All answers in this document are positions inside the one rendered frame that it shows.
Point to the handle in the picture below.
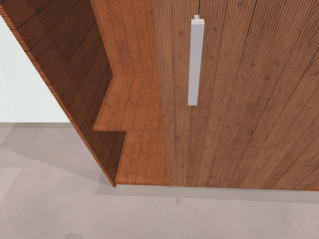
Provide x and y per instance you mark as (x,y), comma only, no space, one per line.
(195,53)

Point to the wardrobe door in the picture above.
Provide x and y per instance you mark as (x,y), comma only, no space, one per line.
(256,122)

